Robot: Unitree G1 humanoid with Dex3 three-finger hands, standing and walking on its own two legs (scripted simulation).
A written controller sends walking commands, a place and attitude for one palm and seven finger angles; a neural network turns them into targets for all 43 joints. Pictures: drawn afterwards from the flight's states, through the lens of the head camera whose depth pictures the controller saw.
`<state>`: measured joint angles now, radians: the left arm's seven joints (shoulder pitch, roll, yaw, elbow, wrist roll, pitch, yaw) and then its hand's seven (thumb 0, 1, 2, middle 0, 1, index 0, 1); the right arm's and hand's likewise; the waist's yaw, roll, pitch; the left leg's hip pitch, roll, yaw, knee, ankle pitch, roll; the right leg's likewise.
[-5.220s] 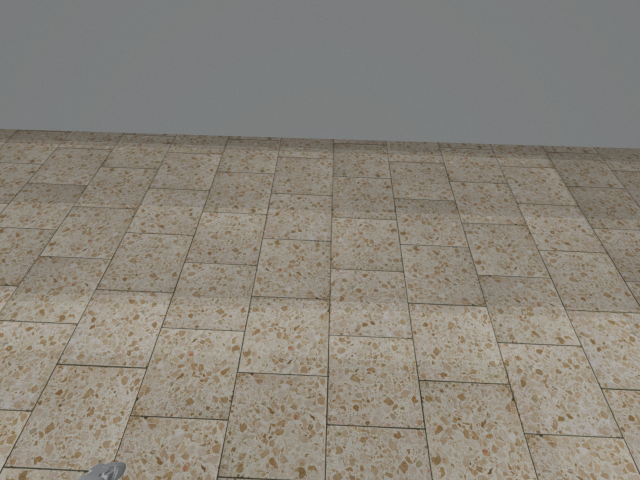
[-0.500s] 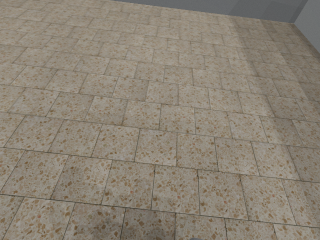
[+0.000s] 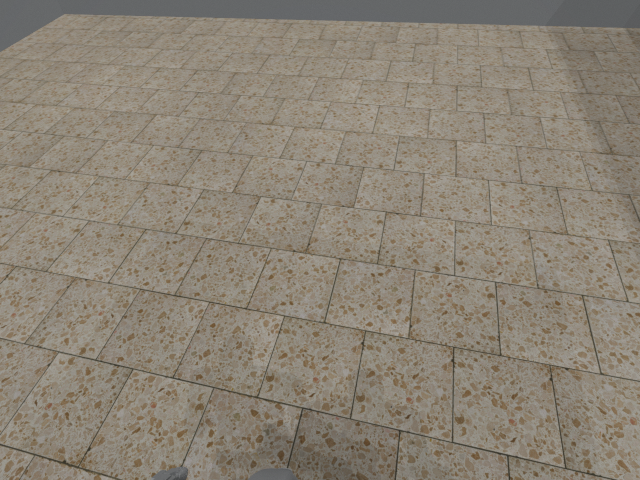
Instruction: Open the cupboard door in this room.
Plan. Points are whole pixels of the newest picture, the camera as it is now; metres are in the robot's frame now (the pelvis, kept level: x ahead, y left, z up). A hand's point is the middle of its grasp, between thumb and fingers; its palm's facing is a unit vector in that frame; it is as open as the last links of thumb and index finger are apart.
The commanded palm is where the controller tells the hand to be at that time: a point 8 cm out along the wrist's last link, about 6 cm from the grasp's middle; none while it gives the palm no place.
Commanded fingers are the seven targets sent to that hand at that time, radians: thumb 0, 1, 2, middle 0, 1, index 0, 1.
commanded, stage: turn or walk to find it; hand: left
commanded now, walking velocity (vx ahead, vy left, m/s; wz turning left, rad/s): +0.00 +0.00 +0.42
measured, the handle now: out of the picture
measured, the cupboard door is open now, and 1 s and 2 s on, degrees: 0 0 0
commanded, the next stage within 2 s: none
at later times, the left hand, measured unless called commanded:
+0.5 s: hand out of the picture -0.05 +0.27 -0.18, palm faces +0.27 -0.93 -0.26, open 7.4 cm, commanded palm none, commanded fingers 0.00 0.90 0.90 -0.20 -0.30 -0.20 -0.30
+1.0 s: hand out of the picture -0.04 +0.19 -0.14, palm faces +0.43 -0.86 -0.27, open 7.4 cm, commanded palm none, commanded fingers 0.00 0.90 0.90 -0.20 -0.30 -0.20 -0.30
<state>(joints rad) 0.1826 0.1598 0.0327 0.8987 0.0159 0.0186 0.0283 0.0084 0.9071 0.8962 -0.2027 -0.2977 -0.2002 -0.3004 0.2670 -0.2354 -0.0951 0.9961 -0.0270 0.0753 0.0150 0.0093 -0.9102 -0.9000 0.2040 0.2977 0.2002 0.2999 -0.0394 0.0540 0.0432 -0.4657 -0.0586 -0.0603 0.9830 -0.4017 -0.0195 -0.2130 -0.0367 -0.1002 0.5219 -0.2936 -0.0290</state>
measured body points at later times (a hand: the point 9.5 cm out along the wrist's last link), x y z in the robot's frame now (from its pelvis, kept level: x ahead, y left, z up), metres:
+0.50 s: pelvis -0.03 +0.04 +0.00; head -0.01 +0.07 +0.45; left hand -0.06 +0.32 -0.16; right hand +0.12 -0.18 -0.13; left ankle -0.04 +0.14 -0.74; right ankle -0.02 -0.10 -0.67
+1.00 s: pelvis -0.03 -0.01 +0.00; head +0.01 -0.03 +0.45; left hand -0.06 +0.24 -0.12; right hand +0.11 -0.23 -0.16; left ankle -0.12 +0.13 -0.65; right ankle +0.00 -0.09 -0.74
